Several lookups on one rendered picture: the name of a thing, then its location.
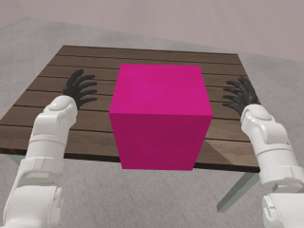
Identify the right robot hand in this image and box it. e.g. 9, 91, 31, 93
222, 76, 257, 117

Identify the right robot upper arm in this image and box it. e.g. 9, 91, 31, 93
262, 193, 304, 228

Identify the left robot hand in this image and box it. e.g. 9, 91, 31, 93
63, 68, 98, 110

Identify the table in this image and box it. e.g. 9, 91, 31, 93
0, 45, 261, 213

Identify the right robot forearm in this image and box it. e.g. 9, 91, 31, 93
240, 104, 304, 194

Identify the left robot upper arm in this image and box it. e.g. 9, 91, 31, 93
0, 183, 66, 228

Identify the left robot forearm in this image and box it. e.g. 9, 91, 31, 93
3, 95, 78, 226

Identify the carton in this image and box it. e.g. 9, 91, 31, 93
108, 64, 214, 171

